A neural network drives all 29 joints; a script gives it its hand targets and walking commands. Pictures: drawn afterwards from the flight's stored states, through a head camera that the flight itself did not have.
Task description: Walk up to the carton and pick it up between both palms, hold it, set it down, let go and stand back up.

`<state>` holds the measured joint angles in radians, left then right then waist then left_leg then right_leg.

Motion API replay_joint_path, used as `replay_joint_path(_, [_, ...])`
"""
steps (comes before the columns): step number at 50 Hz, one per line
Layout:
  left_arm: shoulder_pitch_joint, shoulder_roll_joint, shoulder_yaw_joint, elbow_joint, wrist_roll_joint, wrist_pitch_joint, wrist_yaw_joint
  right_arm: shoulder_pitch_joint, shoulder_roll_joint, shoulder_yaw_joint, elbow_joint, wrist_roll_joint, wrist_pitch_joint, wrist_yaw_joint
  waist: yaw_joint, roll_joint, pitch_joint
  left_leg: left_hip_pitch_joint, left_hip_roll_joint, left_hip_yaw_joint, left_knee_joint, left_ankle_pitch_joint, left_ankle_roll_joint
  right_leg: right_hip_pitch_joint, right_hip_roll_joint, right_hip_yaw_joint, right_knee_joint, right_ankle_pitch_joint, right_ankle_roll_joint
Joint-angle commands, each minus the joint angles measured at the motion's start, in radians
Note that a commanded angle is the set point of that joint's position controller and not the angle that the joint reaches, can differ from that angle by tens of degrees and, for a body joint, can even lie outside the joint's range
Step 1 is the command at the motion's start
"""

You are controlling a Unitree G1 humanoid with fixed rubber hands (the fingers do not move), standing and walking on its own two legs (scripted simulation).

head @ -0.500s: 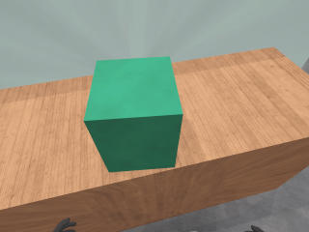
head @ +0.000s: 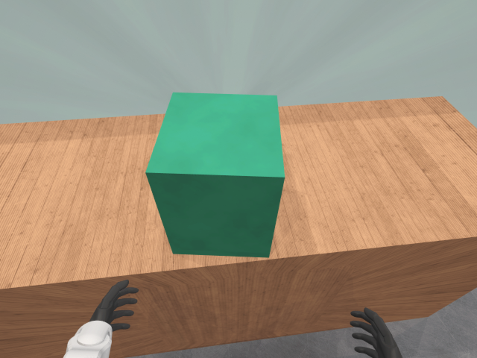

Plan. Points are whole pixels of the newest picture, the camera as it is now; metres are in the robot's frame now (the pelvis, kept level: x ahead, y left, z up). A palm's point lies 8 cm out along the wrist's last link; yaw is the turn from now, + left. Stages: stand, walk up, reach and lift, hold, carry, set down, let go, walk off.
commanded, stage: reach and lift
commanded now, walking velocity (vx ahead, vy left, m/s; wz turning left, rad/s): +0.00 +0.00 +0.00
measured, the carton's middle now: (222, 178) +0.43 +0.05 +0.04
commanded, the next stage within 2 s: none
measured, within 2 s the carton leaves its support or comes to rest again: neither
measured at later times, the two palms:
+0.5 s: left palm (94, 318) +0.19 +0.25 -0.03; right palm (365, 323) +0.18 -0.19 -0.04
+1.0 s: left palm (92, 298) +0.20 +0.24 +0.01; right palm (356, 291) +0.22 -0.17 +0.01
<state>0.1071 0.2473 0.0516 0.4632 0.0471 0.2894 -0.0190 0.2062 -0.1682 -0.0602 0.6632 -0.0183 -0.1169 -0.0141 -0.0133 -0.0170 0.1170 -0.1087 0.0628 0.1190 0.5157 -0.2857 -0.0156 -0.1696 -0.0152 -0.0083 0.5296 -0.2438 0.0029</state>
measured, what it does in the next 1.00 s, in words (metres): stands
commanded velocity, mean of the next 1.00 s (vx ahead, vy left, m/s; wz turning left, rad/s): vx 0.00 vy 0.00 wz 0.00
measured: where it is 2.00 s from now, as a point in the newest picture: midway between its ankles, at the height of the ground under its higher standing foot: outside the picture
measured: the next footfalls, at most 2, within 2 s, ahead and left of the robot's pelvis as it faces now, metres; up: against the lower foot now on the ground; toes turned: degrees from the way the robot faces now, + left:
none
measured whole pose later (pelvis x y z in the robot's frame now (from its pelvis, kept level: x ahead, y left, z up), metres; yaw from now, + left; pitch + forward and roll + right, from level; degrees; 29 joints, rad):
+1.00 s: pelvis +0.04 +0.01 +0.01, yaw +3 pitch -5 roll -1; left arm 0.31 0.27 -0.06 0.20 -0.18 -0.16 -0.02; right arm 0.36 -0.10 0.01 0.24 0.17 -0.25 -0.08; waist 0.04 0.01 0.06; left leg -0.02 0.04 0.07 0.35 -0.25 -0.01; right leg -0.03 -0.01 -0.03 0.29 -0.18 0.02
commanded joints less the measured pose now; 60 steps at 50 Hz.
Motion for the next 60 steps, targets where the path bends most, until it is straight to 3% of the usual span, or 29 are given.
replay_joint_path(1, [-0.079,0.166,0.062,-0.149,-0.028,-0.079,-0.006,0.008,-0.055,-0.018,-0.205,-0.001,-0.016,-0.026,0.001,0.009,-0.059,-0.153,-0.05,0.043,-0.208,0.004,0.051,0.195,0.036,0.04,-0.136,0.044,-0.006])
replay_joint_path(4, [-0.052,0.173,0.053,-0.153,-0.065,-0.126,-0.013,0.035,-0.031,-0.018,-0.279,-0.013,-0.027,-0.034,0.005,-0.018,-0.065,-0.121,-0.052,0.042,-0.225,0.015,0.055,0.179,0.034,0.038,-0.168,0.027,-0.002])
replay_joint_path(15, [-0.005,0.191,0.025,-0.174,-0.142,-0.303,-0.015,0.074,0.024,0.015,-0.35,0.03,-0.104,-0.044,0.022,0.017,-0.124,-0.056,-0.053,0.012,-0.245,0.118,0.034,0.171,0.026,0.034,-0.209,0.089,-0.016])
replay_joint_path(21, [0.066,0.169,0.019,-0.223,-0.139,-0.352,-0.015,0.108,0.008,0.031,-0.336,0.086,-0.138,-0.042,0.031,0.066,-0.136,0.049,-0.062,-0.017,-0.224,0.297,-0.012,0.16,0.03,0.025,-0.236,0.195,-0.03])
replay_joint_path(33, [0.17,0.132,-0.034,-0.352,-0.175,-0.437,-0.017,0.138,-0.003,0.032,-0.424,0.138,-0.186,-0.049,0.027,0.081,-0.118,0.119,-0.057,-0.069,-0.189,0.464,-0.052,0.143,0.039,0.02,-0.272,0.26,-0.055])
replay_joint_path(39, [0.193,0.117,-0.054,-0.388,-0.194,-0.47,-0.012,0.134,-0.016,0.037,-0.497,0.163,-0.208,-0.049,0.04,0.068,-0.115,0.117,-0.055,-0.085,-0.174,0.521,-0.059,0.147,0.048,0.017,-0.277,0.26,-0.065])
replay_joint_path(43, [0.162,0.126,-0.053,-0.417,-0.211,-0.492,-0.007,0.116,-0.009,0.046,-0.546,0.176,-0.211,-0.055,0.047,0.061,-0.122,0.095,-0.058,-0.087,-0.178,0.473,-0.052,0.152,0.042,0.025,-0.273,0.234,-0.063])
replay_joint_path(51, [0.047,0.128,-0.07,-0.421,-0.255,-0.485,0.003,0.031,0.018,0.056,-0.627,0.183,-0.14,-0.072,0.049,0.064,-0.114,0.023,-0.054,-0.087,-0.213,0.267,-0.023,0.139,0.02,0.047,-0.271,0.105,-0.061])
replay_joint_path(57, [-0.086,0.147,-0.049,-0.481,-0.283,-0.355,0.005,-0.086,0.016,0.044,-0.7,0.178,-0.009,-0.106,0.046,0.051,-0.148,-0.011,-0.052,-0.076,-0.235,0.191,-0.003,0.153,0.012,0.055,-0.27,0.072,-0.052])
replay_joint_path(60, [-0.119,0.146,-0.026,-0.522,-0.285,-0.28,0.003,-0.117,0.015,0.043,-0.731,0.185,0.052,-0.121,0.049,0.049,-0.174,0.006,-0.053,-0.072,-0.228,0.241,-0.005,0.16,0.015,0.052,-0.269,0.111,-0.046])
